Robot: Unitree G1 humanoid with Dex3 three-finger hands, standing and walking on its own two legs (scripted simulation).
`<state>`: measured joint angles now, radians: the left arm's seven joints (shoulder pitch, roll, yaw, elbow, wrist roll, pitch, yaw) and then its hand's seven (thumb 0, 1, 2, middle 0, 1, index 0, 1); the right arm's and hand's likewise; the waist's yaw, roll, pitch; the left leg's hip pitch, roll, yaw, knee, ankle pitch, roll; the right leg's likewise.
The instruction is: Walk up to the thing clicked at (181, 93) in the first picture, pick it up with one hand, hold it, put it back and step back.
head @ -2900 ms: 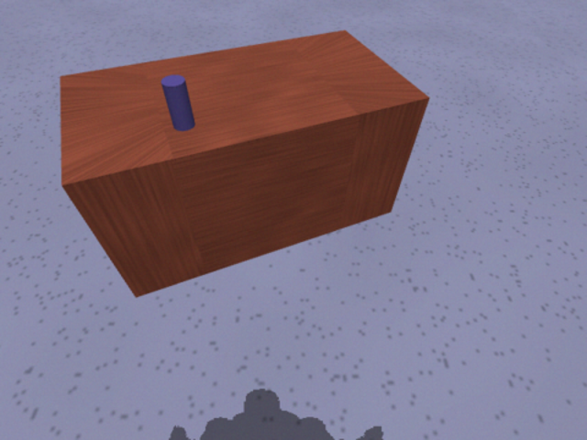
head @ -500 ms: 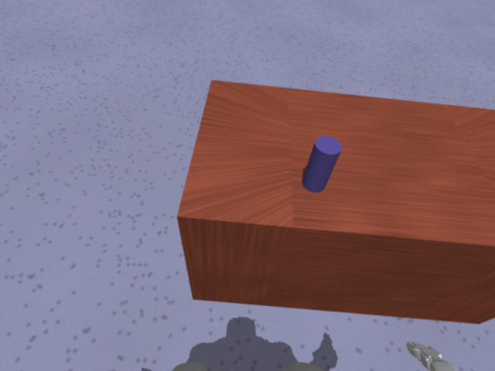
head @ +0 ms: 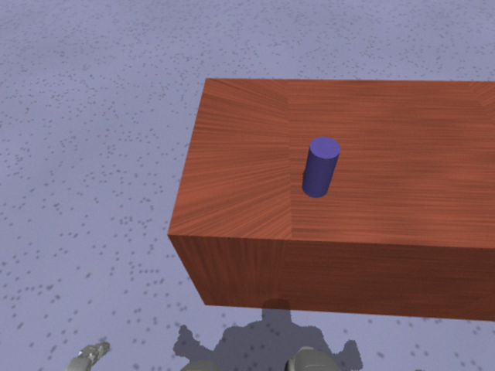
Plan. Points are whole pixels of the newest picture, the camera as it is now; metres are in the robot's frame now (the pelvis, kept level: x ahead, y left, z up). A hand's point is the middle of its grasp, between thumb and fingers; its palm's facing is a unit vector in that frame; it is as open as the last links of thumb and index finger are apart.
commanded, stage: walk up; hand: right
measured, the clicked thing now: (319, 169) +0.54 -0.15 -0.08
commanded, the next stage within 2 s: stand in 1.64 s
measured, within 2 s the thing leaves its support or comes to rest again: neither
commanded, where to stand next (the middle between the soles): +0.09 +0.02 m, yaw -2 degrees
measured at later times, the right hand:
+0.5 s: hand out of the picture +0.12 -0.25 -0.13, palm faces -0.05 +0.93 -0.37, open 7.4 cm
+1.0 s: hand out of the picture +0.13 -0.26 -0.13, palm faces -0.04 +0.93 -0.35, open 7.4 cm
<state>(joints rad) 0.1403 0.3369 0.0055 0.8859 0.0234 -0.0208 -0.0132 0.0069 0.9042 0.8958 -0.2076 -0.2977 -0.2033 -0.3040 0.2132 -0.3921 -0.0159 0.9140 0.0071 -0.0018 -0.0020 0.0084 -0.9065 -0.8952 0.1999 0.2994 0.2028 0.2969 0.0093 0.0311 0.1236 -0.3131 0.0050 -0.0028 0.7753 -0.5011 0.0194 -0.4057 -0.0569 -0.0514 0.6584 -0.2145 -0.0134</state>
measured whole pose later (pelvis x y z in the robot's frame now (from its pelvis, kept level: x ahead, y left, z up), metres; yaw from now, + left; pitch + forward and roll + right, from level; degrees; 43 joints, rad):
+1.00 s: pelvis +0.04 +0.00 +0.03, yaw +1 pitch -2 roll +0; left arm 0.06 0.33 0.02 1.15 0.01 0.00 -0.01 0.01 0.91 0.90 -0.21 -0.30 -0.20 -0.30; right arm 0.09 -0.36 -0.01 1.13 -0.01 -0.01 0.00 0.01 -0.91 -0.90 0.20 0.30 0.20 0.30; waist 0.01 0.00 0.05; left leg -0.05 0.02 -0.01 0.34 -0.25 -0.03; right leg -0.20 -0.04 -0.08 0.36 -0.13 0.00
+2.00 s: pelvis +0.04 +0.00 +0.03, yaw +0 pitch -3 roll +1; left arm 0.09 0.35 0.00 1.14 0.01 -0.01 -0.01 0.01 0.91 0.90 -0.21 -0.30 -0.20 -0.30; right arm 0.11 -0.35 0.00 1.13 -0.01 0.00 0.01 0.01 -0.91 -0.90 0.20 0.30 0.20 0.30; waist 0.01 0.00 0.05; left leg -0.03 0.02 0.00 0.31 -0.23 -0.03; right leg -0.19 -0.03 -0.07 0.36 -0.12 0.00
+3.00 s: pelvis +0.05 -0.01 +0.03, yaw +0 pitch -2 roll +0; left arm 0.09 0.35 0.00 1.14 0.01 -0.01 -0.01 0.01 0.91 0.90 -0.21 -0.30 -0.20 -0.30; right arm 0.14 -0.35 0.00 1.12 -0.02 0.00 0.00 0.01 -0.91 -0.90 0.20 0.30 0.20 0.30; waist 0.01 0.00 0.05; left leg -0.03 0.04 0.00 0.31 -0.25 -0.04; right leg -0.19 -0.02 -0.07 0.37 -0.14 -0.02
